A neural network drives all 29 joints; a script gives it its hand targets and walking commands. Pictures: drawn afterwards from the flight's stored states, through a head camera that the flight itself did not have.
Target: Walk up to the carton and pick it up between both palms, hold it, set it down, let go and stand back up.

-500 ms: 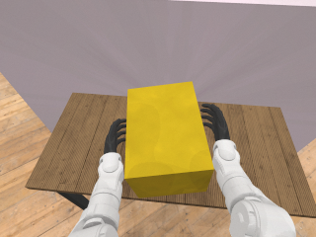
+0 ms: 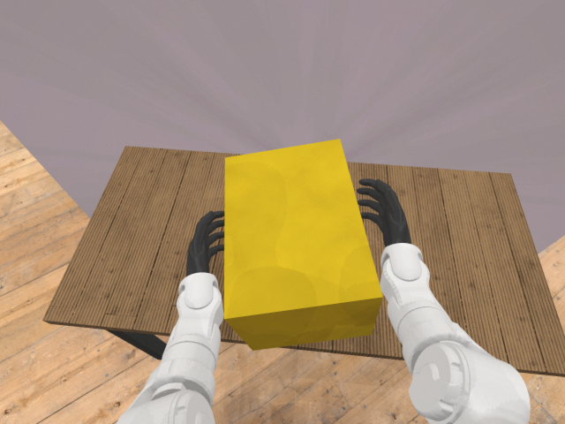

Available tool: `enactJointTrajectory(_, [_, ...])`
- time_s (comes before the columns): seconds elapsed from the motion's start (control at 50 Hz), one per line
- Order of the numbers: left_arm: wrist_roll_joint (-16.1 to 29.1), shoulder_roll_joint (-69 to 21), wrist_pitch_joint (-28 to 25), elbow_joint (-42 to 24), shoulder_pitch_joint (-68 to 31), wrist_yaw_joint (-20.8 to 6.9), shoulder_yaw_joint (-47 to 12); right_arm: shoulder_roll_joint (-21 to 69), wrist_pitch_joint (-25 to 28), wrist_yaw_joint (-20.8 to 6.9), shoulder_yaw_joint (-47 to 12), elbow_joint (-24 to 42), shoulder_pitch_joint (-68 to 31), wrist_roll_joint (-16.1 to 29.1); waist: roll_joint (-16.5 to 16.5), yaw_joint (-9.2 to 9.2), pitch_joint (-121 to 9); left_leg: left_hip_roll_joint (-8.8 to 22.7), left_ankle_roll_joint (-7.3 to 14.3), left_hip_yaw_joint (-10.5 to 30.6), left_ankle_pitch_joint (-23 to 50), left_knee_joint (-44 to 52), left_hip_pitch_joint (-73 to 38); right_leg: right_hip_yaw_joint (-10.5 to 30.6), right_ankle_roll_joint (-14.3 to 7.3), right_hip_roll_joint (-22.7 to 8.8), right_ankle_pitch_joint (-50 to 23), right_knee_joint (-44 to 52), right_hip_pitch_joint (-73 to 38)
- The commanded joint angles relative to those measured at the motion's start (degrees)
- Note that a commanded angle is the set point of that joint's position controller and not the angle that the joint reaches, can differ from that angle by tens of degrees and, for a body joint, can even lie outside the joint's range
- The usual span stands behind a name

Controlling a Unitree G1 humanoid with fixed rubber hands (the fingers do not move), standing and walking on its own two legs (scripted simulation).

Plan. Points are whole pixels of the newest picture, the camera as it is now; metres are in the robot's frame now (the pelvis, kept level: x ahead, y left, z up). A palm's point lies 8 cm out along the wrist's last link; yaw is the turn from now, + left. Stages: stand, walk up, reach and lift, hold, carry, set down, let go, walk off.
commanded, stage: set down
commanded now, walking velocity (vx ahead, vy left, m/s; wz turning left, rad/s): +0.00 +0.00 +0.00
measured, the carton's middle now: (296, 244) +0.42 +0.04 -0.06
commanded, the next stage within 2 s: none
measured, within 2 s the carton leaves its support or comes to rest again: rests again in 1.40 s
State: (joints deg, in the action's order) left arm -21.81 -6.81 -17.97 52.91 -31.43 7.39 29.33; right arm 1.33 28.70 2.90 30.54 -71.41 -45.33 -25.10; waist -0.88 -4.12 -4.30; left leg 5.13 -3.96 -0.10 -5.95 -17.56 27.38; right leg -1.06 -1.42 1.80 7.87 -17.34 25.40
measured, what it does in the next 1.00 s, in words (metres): stands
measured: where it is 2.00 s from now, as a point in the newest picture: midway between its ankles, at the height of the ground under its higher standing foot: outside the picture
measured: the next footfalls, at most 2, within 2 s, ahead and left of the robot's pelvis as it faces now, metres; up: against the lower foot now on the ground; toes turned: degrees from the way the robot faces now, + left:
none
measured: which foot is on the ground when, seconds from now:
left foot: down 0.00-1.00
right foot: down 0.00-1.00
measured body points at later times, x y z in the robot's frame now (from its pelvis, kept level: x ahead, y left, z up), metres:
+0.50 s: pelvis +0.01 +0.00 -0.01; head +0.14 +0.01 +0.42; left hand +0.36 +0.19 -0.06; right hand +0.44 -0.10 -0.02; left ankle +0.01 +0.16 -0.74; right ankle -0.01 -0.10 -0.74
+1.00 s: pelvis +0.00 +0.00 -0.01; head +0.14 +0.01 +0.41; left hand +0.36 +0.18 -0.06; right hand +0.43 -0.10 -0.03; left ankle +0.01 +0.16 -0.74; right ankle -0.01 -0.10 -0.74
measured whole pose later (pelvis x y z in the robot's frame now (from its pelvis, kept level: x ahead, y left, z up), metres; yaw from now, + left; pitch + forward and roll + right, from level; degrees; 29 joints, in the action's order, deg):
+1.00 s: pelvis +0.00 +0.00 -0.01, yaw +0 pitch +24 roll -1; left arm -22.4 -7.8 -27.1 57.1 -33.5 8.6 33.3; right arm -0.8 35.6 2.0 33.5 -76.4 -48.3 -28.0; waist -0.5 -4.2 -6.8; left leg 5.0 -3.3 -1.1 -7.6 -23.6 40.2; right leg -0.7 -1.1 1.4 9.6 -23.6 38.5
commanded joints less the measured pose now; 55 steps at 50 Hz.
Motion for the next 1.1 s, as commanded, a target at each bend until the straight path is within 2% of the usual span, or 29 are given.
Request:
enactJointTrajectory(0.0, [-2.12,-26.59,-6.72,-7.39,-35.68,-3.9,-15.14,28.36,1.3,-7.45,-9.91,-5.22,-21.43,-6.4,-1.76,-0.24,-32.48,-3.42,2.26,-7.78,20.48,-3.6,-13.94,-3.47,0.87,-0.37,-15.66,-1.01,-13.92])
enactJointTrajectory(0.08, [-2.95,-26.87,-7.68,-5.94,-32.2,-3.12,-15.06,28.32,2.24,-7.61,-9.57,-5.3,-20.91,-7.4,0.1,-1.8,-35.45,-3.55,1.51,-7.57,23.85,-4.81,-13.64,-3.81,0.7,-0.14,-17.67,-2.28,-13.01])
enactJointTrajectory(0.14, [-2.96,-27.44,-7.09,-4.51,-30.77,-3.52,-14.69,27.48,2.15,-7.65,-7.91,-6.03,-21.07,-7.44,-0.37,-0.6,-33.22,-3.35,1.86,-7.7,24.41,-5.02,-14.79,-3.58,0.57,-0.29,-16.12,-1.36,-10.87])
enactJointTrajectory(0.16, [-1.98,-27.9,-7.71,-7.66,-32.89,-2.96,-16.57,27.86,2.45,-7.36,-8.42,-6.46,-19.9,-7.72,0.27,0.98,-36.54,-2.92,1.1,-6.93,26.27,-5.81,-15.1,-4.16,0.19,0.17,-18.56,-2.45,-10.95])
enactJointTrajectory(0.22, [-2.58,-26.77,-8.57,-7.31,-34.69,-2.33,-15.61,27.89,3.22,-7.67,-8.04,-4.7,-23.13,-7.74,0.17,-1.45,-38.92,-3.15,1.45,-7.7,25.2,-5.95,-14.0,-4.33,0.16,0.45,-16.04,-2.5,-8.57])
enactJointTrajectory(0.24, [-2.71,-27.36,-9.09,-7.25,-33.12,-2.76,-16.17,27.97,3.12,-7.35,-7.65,-6.1,-20.21,-8.21,1.25,0.33,-37.69,-3.35,1.06,-7.77,26.12,-6.75,-13.65,-4.12,-0.15,0.11,-18.95,-2.9,-10.02])
enactJointTrajectory(0.28, [-2.35,-26.55,-9.49,-5.96,-32.0,-2.64,-15.21,28.27,3.57,-7.37,-9.08,-6.85,-20.39,-7.78,-0.74,-0.57,-39.35,-3.34,1.57,-7.83,27.19,-7.56,-11.33,-3.25,0.22,-0.08,-21.71,-4.18,-10.73])
enactJointTrajectory(0.32, [-2.92,-28.35,-9.65,-5.83,-31.72,-2.33,-16.72,27.31,4.36,-7.37,-7.37,-6.34,-21.12,-8.79,2.06,-0.57,-41.18,-3.16,0.7,-7.25,29.2,-8.17,-13.55,-4.35,-0.11,0.39,-19.73,-4.18,-8.31])
enactJointTrajectory(0.38, [-2.57,-28.54,-11.28,-5.87,-31.92,-2.04,-17.18,28.41,5.44,-7.25,-9.58,-6.53,-20.47,-7.87,1.2,-1.2,-42.07,-3.32,0.66,-7.56,29.92,-8.83,-11.44,-3.99,0.12,0.4,-23.5,-5.35,-9.71])
enactJointTrajectory(0.42, [-2.55,-29.17,-11.77,-3.92,-30.33,-1.98,-17.7,27.53,5.53,-7.03,-8.75,-8.57,-18.73,-8.61,1.44,0.14,-42.56,-3.01,0.09,-7.25,31.67,-9.34,-12.42,-4.47,-0.03,1.05,-23.82,-5.6,-7.66])
enactJointTrajectory(0.5, [-3.87,-27.97,-12.53,-1.61,-26.91,-2.69,-14.89,28.08,6.28,-6.83,-10.71,-9.6,-18.08,-7.77,-0.62,-2.02,-38.71,-3.29,1.53,-7.68,29.08,-9.47,-8.65,-3.49,0.22,0.08,-24.34,-5.94,-9.21])
enactJointTrajectory(0.52, [-3.0,-27.47,-12.8,-0.91,-28.48,-2.72,-15.06,27.08,6.36,-6.65,-9.98,-9.97,-19.07,-7.8,-1.36,-0.6,-36.4,-3.29,1.42,-7.23,27.61,-8.86,-6.91,-3.66,0.52,0.27,-23.61,-6.25,-9.86])
enactJointTrajectory(0.58, [-3.37,-25.95,-13.23,-0.05,-28.89,-3.23,-13.51,27.43,6.26,-6.79,-9.5,-9.11,-19.32,-8.41,-1.93,-1.36,-37.06,-3.48,2.2,-8.33,22.99,-8.27,-4.07,-3.18,1.04,-0.11,-21.07,-6.16,-9.92])
enactJointTrajectory(0.62, [-3.19,-25.16,-13.85,0.24,-27.82,-3.24,-13.12,27.84,6.73,-6.82,-11.27,-9.66,-19.49,-8.53,-2.42,-2.11,-35.53,-3.96,2.26,-8.32,24.16,-8.38,-0.65,-3.23,1.32,-0.7,-26.63,-7.49,-13.27])
enactJointTrajectory(0.66, [-3.84,-26.44,-13.92,2.76,-26.7,-3.64,-12.51,26.76,6.78,-6.51,-9.57,-11.52,-18.28,-9.39,-2.45,0.04,-36.37,-3.93,2.1,-8.02,21.12,-8.25,-0.54,-2.93,1.33,-0.69,-25.0,-7.58,-12.54])
enactJointTrajectory(0.68, [-3.62,-25.34,-14.53,1.94,-29.15,-3.55,-12.11,27.66,6.85,-6.64,-10.87,-10.12,-18.98,-8.92,-3.3,-1.49,-38.32,-3.89,2.47,-8.2,20.29,-8.28,0.45,-3.09,1.41,-0.61,-22.42,-7.66,-11.57])
enactJointTrajectory(0.7, [-3.09,-24.91,-14.59,0.79,-31.25,-3.55,-11.96,27.69,6.5,-6.55,-9.17,-10.34,-19.9,-10.02,-3.51,-0.51,-37.28,-3.95,2.64,-8.17,18.3,-8.08,0.88,-2.96,1.71,-0.89,-21.87,-7.85,-12.45])
enactJointTrajectory(0.74, [-3.84,-24.96,-14.54,1.86,-28.5,-3.39,-11.37,26.84,6.27,-7.17,-10.31,-10.63,-19.03,-8.98,-2.26,-1.98,-36.69,-3.56,2.7,-8.3,18.12,-8.09,0.73,-2.73,1.26,-0.77,-20.05,-8.23,-11.18])
enactJointTrajectory(0.76, [-4.9,-23.9,-14.53,1.91,-27.89,-3.4,-9.56,27.32,6.19,-7.59,-9.91,-11.5,-18.07,-8.98,-2.11,-3.68,-35.4,-4.12,3.48,-9.03,17.71,-7.85,1.13,-2.74,1.51,-1.19,-18.17,-7.77,-10.7])
enactJointTrajectory(0.78, [-4.28,-23.62,-14.37,1.79,-30.98,-3.27,-9.94,27.24,5.71,-7.38,-8.83,-11.2,-19.14,-9.6,-2.62,-1.92,-35.49,-3.87,3.18,-8.82,16.41,-7.65,1.13,-3.09,1.57,-0.67,-17.77,-7.94,-10.23])
enactJointTrajectory(0.84, [-4.27,-24.66,-14.45,2.01,-29.83,-2.89,-10.33,26.38,5.99,-7.42,-8.35,-10.64,-19.91,-9.63,-2.2,-2.05,-36.94,-3.78,2.7,-8.77,17.33,-8.66,0.05,-3.45,0.81,-0.13,-14.94,-7.54,-7.22])
enactJointTrajectory(0.86, [-4.69,-24.94,-14.1,1.88,-28.28,-2.9,-10.75,25.98,5.83,-7.52,-7.57,-12.81,-18.6,-9.72,-1.51,-0.83,-34.73,-3.87,2.45,-8.36,19.17,-9.01,-2.19,-3.43,0.33,-0.16,-15.77,-7.1,-6.32])
enactJointTrajectory(0.88, [-4.86,-24.36,-13.77,0.53,-29.41,-2.79,-10.48,25.2,5.84,-7.65,-7.71,-12.34,-18.27,-9.55,0.41,-1.66,-34.85,-4.07,2.17,-8.29,19.24,-8.99,-2.48,-4.06,0.32,-0.13,-14.1,-6.49,-6.02])
enactJointTrajectory(0.9, [-4.88,-24.97,-13.6,1.93,-26.52,-2.82,-10.15,25.02,5.85,-7.82,-7.97,-11.13,-18.16,-9.37,-0.76,-2.78,-34.89,-3.97,2.58,-8.79,18.53,-8.84,-3.43,-3.8,0.38,0.1,-13.09,-6.45,-4.44])
enactJointTrajectory(0.92, [-4.39,-25.26,-13.45,1.09,-28.95,-2.54,-11.17,24.75,5.81,-7.69,-6.8,-11.93,-18.56,-9.53,-0.43,-0.61,-34.28,-3.76,2.19,-7.97,17.8,-9.12,-3.89,-4.22,-0.04,0.57,-11.54,-6.07,-2.43])
enactJointTrajectory(1.02, [-5.21,-24.64,-13.46,3.23,-24.6,-2.78,-9.3,25.69,5.78,-7.73,-8.4,-7.51,-19.09,-9.4,-3.52,-2.9,-34.87,-3.79,2.67,-8.2,18.95,-9.6,-1.27,-3.51,0.64,0.18,-15.21,-7.06,-6.52])
enactJointTrajectory(1.04, [-4.4,-23.14,-13.43,1.78,-29.11,-2.73,-9.77,24.3,5.42,-7.83,-7.64,-9.05,-20.08,-9.38,-2.37,-1.56,-35.35,-3.67,2.74,-7.89,17.47,-10.08,-1.14,-3.87,0.86,0.29,-13.24,-7.74,-5.01])
enactJointTrajectory(1.06, [-4.8,-24.16,-13.34,1.92,-29.24,-2.38,-9.86,23.95,5.58,-8.07,-7.55,-8.79,-20.79,-9.07,-1.35,-2.41,-35.81,-3.62,2.21,-7.67,17.6,-9.02,-2.06,-4.34,0.67,0.45,-11.73,-7.38,-4.54])
enactJointTrajectory(1.08, [-5.03,-24.0,-13.34,1.37,-28.26,-2.47,-10.17,24.38,5.16,-8.12,-6.81,-11.4,-18.24,-9.16,-0.75,-1.41,-33.4,-4.07,2.44,-8.03,17.2,-9.62,-2.71,-4.03,0.44,0.43,-10.44,-6.55,-3.42])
